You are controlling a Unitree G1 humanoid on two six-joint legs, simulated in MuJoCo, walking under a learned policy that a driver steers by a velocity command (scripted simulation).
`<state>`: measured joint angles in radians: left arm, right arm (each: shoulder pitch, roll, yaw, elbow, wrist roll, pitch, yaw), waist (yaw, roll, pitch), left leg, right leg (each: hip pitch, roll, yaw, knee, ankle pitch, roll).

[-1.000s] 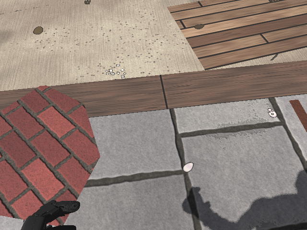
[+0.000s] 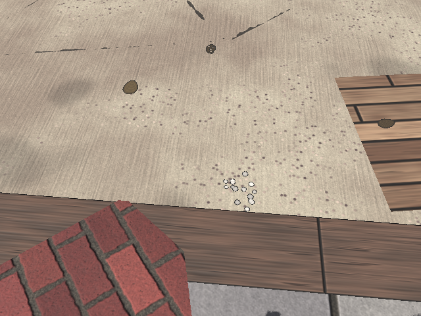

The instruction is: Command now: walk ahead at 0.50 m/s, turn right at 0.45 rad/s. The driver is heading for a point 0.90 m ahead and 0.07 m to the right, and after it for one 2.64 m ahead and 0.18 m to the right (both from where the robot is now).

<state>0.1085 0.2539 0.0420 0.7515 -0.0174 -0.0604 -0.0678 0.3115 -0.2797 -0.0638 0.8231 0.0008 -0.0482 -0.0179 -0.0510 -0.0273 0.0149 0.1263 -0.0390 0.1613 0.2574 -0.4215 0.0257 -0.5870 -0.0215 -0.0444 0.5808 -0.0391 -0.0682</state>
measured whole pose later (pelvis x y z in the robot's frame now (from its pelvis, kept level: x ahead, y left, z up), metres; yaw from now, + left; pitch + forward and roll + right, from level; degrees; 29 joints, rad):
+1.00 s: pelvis +0.56 -0.08 +0.00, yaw -14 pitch +2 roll +2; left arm 0.05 0.25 0.04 0.63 -0.01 -0.09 -0.04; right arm 0.44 -0.28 -0.06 0.88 0.02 -0.04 0.00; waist -0.10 -0.03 0.00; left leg 0.00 -0.03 -0.03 0.38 -0.41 0.01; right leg -0.49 -0.03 0.02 0.51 -0.03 -0.04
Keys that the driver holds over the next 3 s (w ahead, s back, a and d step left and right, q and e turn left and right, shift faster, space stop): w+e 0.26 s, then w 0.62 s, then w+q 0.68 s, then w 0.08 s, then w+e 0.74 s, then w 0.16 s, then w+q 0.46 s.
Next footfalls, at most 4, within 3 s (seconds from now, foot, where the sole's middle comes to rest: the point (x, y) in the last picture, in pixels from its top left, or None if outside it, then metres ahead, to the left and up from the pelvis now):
0.04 right None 0.19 -0.09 -0.76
0.50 left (188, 307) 0.49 0.07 -0.76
1.00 right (277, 243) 0.69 -0.24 -0.76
1.66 left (188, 183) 1.05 0.06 -0.89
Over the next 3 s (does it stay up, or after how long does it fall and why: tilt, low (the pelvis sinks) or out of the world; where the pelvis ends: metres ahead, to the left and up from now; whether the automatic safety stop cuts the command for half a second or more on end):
stays up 1.70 -0.10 -0.11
